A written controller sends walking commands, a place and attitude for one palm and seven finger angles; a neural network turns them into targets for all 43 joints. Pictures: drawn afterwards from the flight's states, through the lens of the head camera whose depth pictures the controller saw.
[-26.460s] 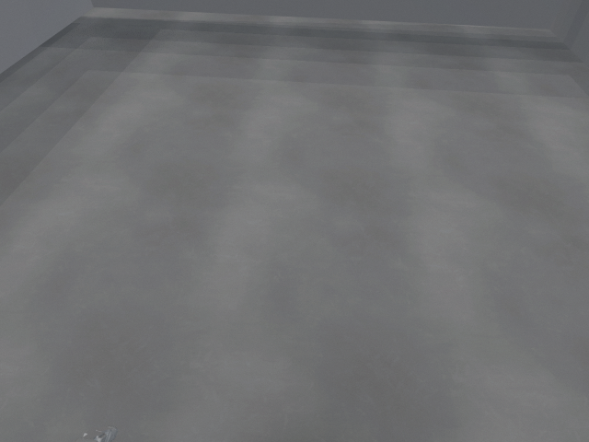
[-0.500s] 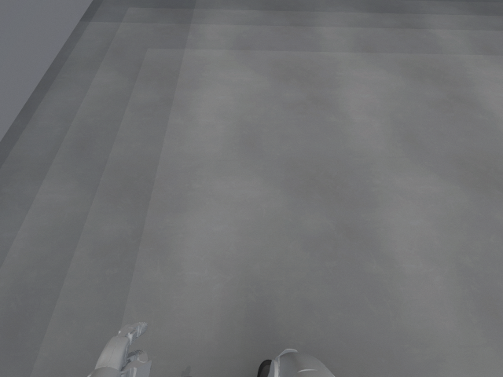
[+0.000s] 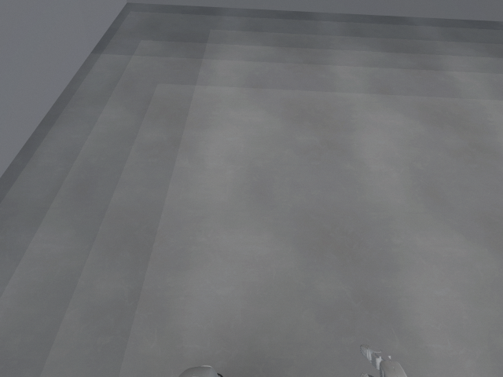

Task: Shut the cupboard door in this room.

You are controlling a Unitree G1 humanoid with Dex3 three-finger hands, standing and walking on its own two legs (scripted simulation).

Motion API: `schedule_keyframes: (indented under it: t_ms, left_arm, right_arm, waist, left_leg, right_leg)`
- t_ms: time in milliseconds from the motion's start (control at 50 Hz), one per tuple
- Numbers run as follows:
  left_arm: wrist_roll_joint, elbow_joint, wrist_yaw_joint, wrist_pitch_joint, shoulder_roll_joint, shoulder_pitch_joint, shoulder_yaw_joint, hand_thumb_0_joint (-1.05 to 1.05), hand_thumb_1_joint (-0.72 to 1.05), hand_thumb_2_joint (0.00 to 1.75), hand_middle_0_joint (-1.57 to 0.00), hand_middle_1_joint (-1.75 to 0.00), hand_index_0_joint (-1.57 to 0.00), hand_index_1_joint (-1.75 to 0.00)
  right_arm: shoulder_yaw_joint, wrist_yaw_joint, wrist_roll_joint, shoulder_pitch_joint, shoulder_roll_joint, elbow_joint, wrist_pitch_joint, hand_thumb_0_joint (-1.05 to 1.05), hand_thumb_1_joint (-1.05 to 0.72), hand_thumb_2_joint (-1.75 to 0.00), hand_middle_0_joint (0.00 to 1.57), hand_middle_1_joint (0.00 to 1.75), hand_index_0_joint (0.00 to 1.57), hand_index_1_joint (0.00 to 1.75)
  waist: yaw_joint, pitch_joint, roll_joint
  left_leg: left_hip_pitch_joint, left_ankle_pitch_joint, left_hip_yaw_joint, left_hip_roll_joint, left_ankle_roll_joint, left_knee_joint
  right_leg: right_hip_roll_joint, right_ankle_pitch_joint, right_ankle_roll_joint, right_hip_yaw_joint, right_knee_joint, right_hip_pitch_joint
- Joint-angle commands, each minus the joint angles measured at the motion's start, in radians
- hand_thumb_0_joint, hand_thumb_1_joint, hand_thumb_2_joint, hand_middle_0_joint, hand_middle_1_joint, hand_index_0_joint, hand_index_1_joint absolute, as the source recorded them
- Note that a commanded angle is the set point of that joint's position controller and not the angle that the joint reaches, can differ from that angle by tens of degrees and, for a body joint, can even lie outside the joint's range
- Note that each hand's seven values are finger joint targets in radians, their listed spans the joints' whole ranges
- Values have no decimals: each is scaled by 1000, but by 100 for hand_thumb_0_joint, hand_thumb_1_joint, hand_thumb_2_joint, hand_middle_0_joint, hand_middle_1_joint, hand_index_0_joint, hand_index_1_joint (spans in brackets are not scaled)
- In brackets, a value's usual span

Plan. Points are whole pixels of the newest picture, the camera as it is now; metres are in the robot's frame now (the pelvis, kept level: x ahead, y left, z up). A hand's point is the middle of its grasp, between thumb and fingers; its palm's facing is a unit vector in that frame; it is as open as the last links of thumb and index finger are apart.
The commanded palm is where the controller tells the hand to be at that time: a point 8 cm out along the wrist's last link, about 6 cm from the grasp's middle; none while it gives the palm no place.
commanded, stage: walk around to get in front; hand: left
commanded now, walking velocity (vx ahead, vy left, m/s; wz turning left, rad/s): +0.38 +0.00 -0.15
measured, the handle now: out of the picture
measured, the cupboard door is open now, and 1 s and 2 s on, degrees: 78 78 78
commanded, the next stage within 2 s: walk to a spot facing it in 1.50 s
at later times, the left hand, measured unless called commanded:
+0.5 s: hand (211, 258) +0.36 +0.13 -0.15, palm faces -0.10 -0.96 -0.25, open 7.3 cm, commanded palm none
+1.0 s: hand (206, 237) +0.42 +0.16 -0.18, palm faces -0.02 -0.99 -0.14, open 7.4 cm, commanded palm none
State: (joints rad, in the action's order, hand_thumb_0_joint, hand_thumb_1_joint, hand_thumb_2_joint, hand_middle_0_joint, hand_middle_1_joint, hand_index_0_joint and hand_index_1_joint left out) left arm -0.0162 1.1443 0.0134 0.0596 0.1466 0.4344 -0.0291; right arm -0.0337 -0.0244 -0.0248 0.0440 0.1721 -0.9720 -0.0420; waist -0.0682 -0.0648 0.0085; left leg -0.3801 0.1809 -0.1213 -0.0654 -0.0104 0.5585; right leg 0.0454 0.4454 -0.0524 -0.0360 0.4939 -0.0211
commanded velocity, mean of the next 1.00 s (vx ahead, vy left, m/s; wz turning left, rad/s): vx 0.38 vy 0.00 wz -0.03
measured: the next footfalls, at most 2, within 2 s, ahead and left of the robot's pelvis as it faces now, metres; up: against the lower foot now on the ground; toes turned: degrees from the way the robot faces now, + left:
right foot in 0.42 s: +0.31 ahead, -0.17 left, +0.00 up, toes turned -14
left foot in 0.86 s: +0.51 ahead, +0.07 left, +0.00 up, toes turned +7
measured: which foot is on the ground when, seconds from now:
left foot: down 0.00-0.44, up 0.46-0.84, down 0.86-1.00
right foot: down 0.00-0.00, up 0.02-0.40, down 0.42-0.86, up 0.88-1.00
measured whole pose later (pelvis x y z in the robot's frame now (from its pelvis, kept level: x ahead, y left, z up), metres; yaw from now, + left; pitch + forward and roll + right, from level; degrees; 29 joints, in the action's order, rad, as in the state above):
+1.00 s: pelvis +0.44 -0.02 +0.01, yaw -4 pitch -1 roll -1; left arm -0.03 1.14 -0.01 0.02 0.19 0.31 -0.05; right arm -0.05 0.00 -0.02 0.18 0.16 -1.00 -0.07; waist -0.02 -0.07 0.04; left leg -0.28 0.25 -0.20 -0.07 -0.05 0.54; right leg -0.09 0.36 0.00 -0.07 1.18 -0.40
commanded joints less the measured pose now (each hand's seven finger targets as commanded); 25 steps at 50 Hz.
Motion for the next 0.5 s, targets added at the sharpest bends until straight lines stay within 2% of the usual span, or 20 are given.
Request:
schedule_keyframes:
  t_ms: [0,20,40,60,80,100,160,200,220,260,300,320,340,360,380,400,420,440,460,480]
  left_arm:
    - [10,-89,-1,37,112,-31,-21,0,90,90,-20,-30,-20,-30]
    - [10,-102,-6,28,112,-112,-24,0,90,90,-20,-30,-20,-30]
    - [3,-100,-15,19,95,-146,-29,0,90,90,-20,-30,-20,-30]
    - [-5,-99,-21,8,78,-145,-29,0,90,90,-20,-30,-20,-30]
    - [-10,-98,-24,-7,53,-128,-29,0,90,90,-20,-30,-20,-30]
    - [-12,-97,-26,-21,41,-104,-29,0,90,90,-20,-30,-20,-30]
    - [-15,-119,-33,-41,24,-115,-35,0,90,90,-20,-30,-20,-30]
    - [-12,-146,-39,-44,29,-177,-35,0,90,90,-20,-30,-20,-30]
    - [-12,-163,-42,-41,35,-222,-35,0,90,90,-20,-30,-20,-30]
    - [-12,-180,-46,-37,43,-279,-34,0,90,90,-20,-30,-20,-30]
    - [-11,-187,-47,-34,59,-307,-35,0,90,90,-20,-30,-20,-30]
    - [-12,-190,-47,-28,66,-313,-35,0,90,90,-20,-30,-20,-30]
    - [-13,-183,-46,-24,74,-287,-38,0,90,90,-20,-30,-20,-30]
    - [-13,-154,-44,-18,98,-201,-44,0,90,90,-20,-30,-20,-30]
    - [-16,-108,-39,-5,146,-57,-54,0,90,90,-20,-30,-20,-30]
    - [-21,-64,-23,9,259,89,-82,0,90,90,-20,-30,-20,-30]
    - [-1,-49,-13,8,334,154,-90,0,90,90,-20,-30,-20,-30]
    - [4,-61,-8,6,329,76,-93,0,90,90,-20,-30,-20,-30]
    - [3,-91,-7,2,282,-19,-79,0,90,90,-20,-30,-20,-30]
    - [3,-113,-4,4,233,-98,-64,0,90,90,-20,-30,-20,-30]
  right_arm:
    - [-67,36,0,459,252,-86,-24,0,-90,-90,20,30,20,30]
    - [-61,39,4,395,213,-62,-23,0,-90,-90,20,30,20,30]
    - [-49,39,-1,332,154,-51,-27,0,-90,-90,20,30,20,30]
    - [-38,40,-2,307,118,-46,-34,0,-90,-90,20,30,20,30]
    - [-34,42,-2,286,100,-49,-38,0,-90,-90,20,30,20,30]
    - [-33,42,1,270,94,-49,-42,0,-90,-90,20,30,20,30]
    - [-41,40,2,270,84,-47,-48,0,-90,-90,20,30,20,30]
    - [-44,37,1,286,100,-54,-47,0,-90,-90,20,30,20,30]
    - [-45,36,0,305,103,-62,-46,0,-90,-90,20,30,20,30]
    - [-49,36,-3,334,119,-78,-42,0,-90,-90,20,30,20,30]
    - [-53,35,-5,346,135,-88,-36,0,-90,-90,20,30,20,30]
    - [-55,34,-7,357,138,-94,-31,0,-90,-90,20,30,20,30]
    - [-53,35,-7,356,143,-97,-28,0,-90,-90,20,30,20,30]
    - [-52,35,-3,342,148,-98,-25,0,-90,-90,20,30,20,30]
    - [-48,30,2,344,141,-98,-25,0,-90,-90,20,30,20,30]
    - [-35,19,14,360,84,-84,-30,0,-90,-90,20,30,20,30]
    - [-27,19,21,319,60,-32,-24,0,-90,-90,20,30,20,30]
    - [-34,22,23,272,76,-37,-17,0,-90,-90,20,30,20,30]
    - [-40,21,19,225,80,-31,-14,0,-90,-90,20,30,20,30]
    - [-39,18,9,220,73,-38,-12,0,-90,-90,20,30,20,30]
  waist:
    - [193,282,-224]
    - [180,152,-144]
    - [153,49,-100]
    - [126,1,-71]
    - [95,-23,-82]
    - [72,-13,-89]
    - [49,-35,-125]
    - [54,-53,-130]
    - [66,-65,-130]
    - [81,-52,-135]
    - [86,-44,-147]
    - [83,-40,-128]
    - [64,-22,-123]
    - [15,19,-92]
    - [-49,106,-28]
    - [-102,216,191]
    - [-93,225,296]
    - [-81,212,244]
    - [-54,106,151]
    - [-13,48,78]
  left_leg:
    - [681,-267,500,-438,-225,-201]
    - [529,-167,461,-422,-221,-238]
    - [412,-96,391,-382,-199,-288]
    - [321,-76,329,-346,-176,-320]
    - [255,-71,255,-314,-154,-340]
    - [220,-63,187,-286,-142,-350]
    - [157,-47,84,-239,-131,-396]
    - [155,-45,47,-226,-127,-407]
    - [161,-62,39,-220,-121,-405]
    - [229,-128,21,-219,-117,-371]
    - [260,-147,15,-235,-109,-329]
    - [263,-170,21,-237,-99,-296]
    - [268,-239,14,-230,-89,-249]
    - [251,-323,-16,-210,-67,-132]
    - [181,-347,-53,-156,-31,75]
    - [-39,-71,-107,-75,7,379]
    - [-231,401,-26,23,19,639]
    - [-266,368,94,-32,5,753]
    - [-305,283,110,-68,4,792]
    - [-290,198,123,-103,7,752]
  right_leg:
    - [-54,108,14,48,780,-586]
    - [-108,44,21,56,830,-641]
    - [-142,-19,29,65,821,-650]
    - [-158,-52,34,64,790,-621]
    - [-169,-78,40,56,755,-589]
    - [-175,-104,47,46,710,-564]
    - [-197,-202,68,7,587,-546]
    - [-203,-244,77,-20,446,-531]
    - [-198,-257,77,-38,380,-516]
    - [-174,-266,78,-71,255,-498]
    - [-154,-261,69,-91,186,-449]
    - [-139,-245,59,-102,149,-408]
    - [-116,-245,49,-120,112,-343]
    - [-92,-268,38,-138,57,-212]
    - [-94,-275,17,-114,2,9]
    - [-332,-229,-50,158,-56,236]
    - [-524,-350,-140,489,-171,289]
    - [-530,-258,-152,478,-199,199]
    - [-500,-126,-145,423,-227,81]
    - [-456,-107,-115,324,-240,-26]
